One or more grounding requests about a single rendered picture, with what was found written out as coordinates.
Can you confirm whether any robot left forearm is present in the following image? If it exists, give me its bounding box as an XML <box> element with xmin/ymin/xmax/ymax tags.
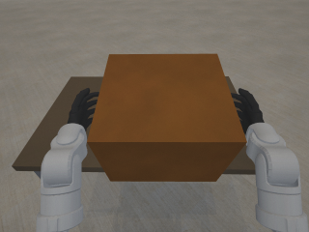
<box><xmin>36</xmin><ymin>123</ymin><xmax>88</xmax><ymax>232</ymax></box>

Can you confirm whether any left robot hand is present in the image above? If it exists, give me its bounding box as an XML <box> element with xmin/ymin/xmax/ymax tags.
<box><xmin>67</xmin><ymin>88</ymin><xmax>99</xmax><ymax>131</ymax></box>

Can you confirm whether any carton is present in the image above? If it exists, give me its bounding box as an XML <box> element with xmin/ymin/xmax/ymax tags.
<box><xmin>87</xmin><ymin>53</ymin><xmax>247</xmax><ymax>182</ymax></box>

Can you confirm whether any right robot hand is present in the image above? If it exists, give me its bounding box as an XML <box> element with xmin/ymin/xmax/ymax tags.
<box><xmin>231</xmin><ymin>88</ymin><xmax>264</xmax><ymax>134</ymax></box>

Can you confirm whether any robot right forearm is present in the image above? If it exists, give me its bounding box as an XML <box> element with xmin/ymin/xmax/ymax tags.
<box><xmin>245</xmin><ymin>122</ymin><xmax>309</xmax><ymax>232</ymax></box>

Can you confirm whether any table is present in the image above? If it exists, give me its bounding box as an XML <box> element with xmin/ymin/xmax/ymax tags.
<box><xmin>12</xmin><ymin>76</ymin><xmax>256</xmax><ymax>178</ymax></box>

